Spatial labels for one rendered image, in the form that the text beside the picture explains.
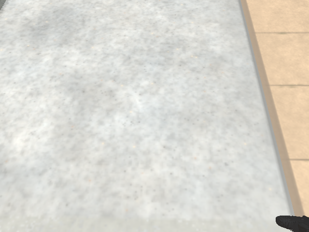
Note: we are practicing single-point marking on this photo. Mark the robot right hand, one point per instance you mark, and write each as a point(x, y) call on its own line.
point(294, 223)

